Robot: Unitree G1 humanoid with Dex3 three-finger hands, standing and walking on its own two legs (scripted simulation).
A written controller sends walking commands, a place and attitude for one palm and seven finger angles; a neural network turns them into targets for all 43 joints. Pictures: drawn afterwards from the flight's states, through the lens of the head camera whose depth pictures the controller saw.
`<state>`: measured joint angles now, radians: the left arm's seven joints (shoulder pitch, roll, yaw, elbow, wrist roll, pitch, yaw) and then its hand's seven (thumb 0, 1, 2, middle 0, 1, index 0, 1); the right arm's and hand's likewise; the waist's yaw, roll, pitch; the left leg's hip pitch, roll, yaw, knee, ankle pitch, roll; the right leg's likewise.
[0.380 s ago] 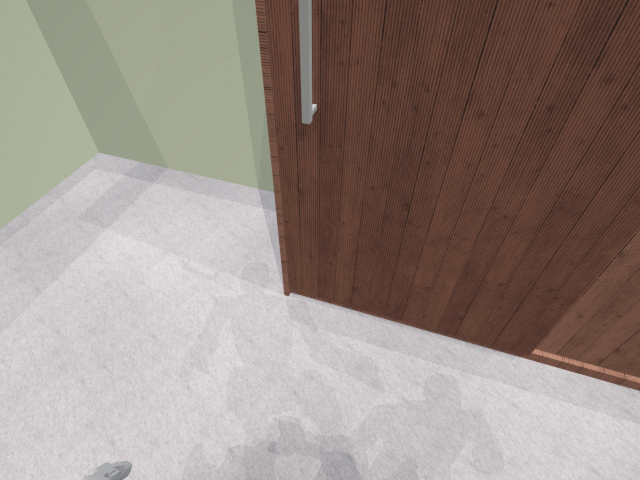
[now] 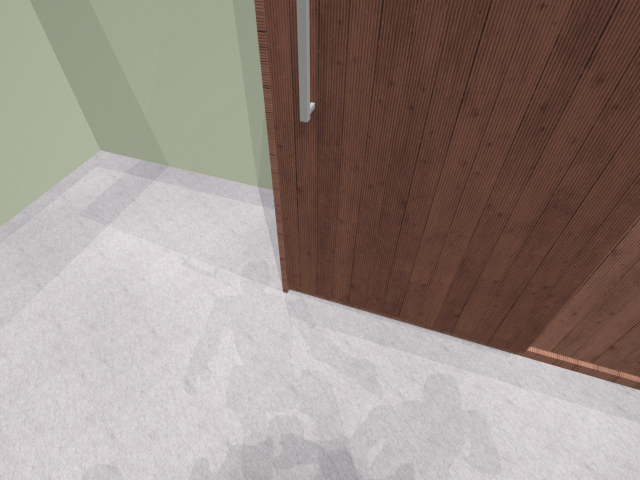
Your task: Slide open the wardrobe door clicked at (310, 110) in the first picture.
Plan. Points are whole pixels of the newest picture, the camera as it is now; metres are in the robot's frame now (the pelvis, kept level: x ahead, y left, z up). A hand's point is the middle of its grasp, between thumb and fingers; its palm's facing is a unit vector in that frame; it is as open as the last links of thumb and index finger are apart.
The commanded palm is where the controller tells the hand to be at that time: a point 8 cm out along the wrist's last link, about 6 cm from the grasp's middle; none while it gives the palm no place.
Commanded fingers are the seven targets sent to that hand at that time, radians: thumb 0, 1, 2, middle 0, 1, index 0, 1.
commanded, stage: stand and wait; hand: left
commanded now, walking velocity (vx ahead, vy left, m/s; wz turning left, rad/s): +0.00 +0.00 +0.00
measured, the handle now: (307, 50) +0.86 +0.08 +0.17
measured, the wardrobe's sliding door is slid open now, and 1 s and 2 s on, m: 0.00 0.00 0.00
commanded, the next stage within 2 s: look at it before walking up in 0.44 s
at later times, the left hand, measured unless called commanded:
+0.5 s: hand out of the picture +0.08 +0.24 -0.15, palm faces -0.04 -0.94 -0.34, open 7.4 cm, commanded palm none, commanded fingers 0.00 0.90 0.90 -0.20 -0.30 -0.20 -0.30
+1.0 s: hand out of the picture +0.09 +0.24 -0.15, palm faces -0.04 -0.94 -0.34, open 7.4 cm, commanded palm none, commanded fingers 0.00 0.90 0.90 -0.20 -0.30 -0.20 -0.30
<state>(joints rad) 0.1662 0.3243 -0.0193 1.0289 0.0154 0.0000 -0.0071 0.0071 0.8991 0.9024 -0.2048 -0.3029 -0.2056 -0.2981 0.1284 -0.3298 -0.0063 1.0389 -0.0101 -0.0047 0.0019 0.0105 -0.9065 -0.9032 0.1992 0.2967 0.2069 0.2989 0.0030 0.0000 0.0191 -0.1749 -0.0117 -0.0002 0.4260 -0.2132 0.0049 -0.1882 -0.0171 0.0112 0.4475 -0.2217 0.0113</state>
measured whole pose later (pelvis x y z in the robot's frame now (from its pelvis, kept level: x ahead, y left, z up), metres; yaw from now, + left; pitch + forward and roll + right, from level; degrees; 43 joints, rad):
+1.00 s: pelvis +0.01 -0.01 +0.00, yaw +0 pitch -2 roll +0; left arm 0.13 0.34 -0.01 1.08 0.01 -0.01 0.00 0.01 0.90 0.90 -0.20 -0.30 -0.20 -0.30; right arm 0.12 -0.34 -0.01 1.11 -0.01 -0.01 0.00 0.01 -0.91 -0.90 0.20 0.30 0.21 0.30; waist 0.00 0.00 0.04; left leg -0.14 0.01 0.00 0.36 -0.19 -0.01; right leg -0.15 0.00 0.01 0.38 -0.20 0.00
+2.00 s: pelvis -0.01 +0.01 -0.01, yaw -15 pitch +0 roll +0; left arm 0.22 0.22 0.06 0.96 0.03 0.06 0.00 0.01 0.90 0.90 -0.20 -0.30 -0.20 -0.30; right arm 0.26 -0.18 -0.05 1.02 -0.02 0.01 -0.03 0.01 -0.91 -0.90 0.20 0.30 0.20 0.30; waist -0.01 -0.01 0.03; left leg -0.23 0.07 0.18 0.52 -0.28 0.02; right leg -0.40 0.00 0.00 0.88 -0.43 0.02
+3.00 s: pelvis +0.30 +0.08 +0.00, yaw -14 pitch -1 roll +1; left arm 0.14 0.14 0.06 0.99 0.03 0.01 0.00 0.00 0.91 0.90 -0.20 -0.30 -0.20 -0.30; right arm 0.44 -0.08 -0.02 1.14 -0.02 -0.07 -0.03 0.01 -0.91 -0.90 0.20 0.30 0.20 0.30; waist -0.04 -0.02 0.03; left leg 0.01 -0.08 0.19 0.30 -0.31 0.09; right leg -0.53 -0.09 -0.08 0.81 -0.21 0.01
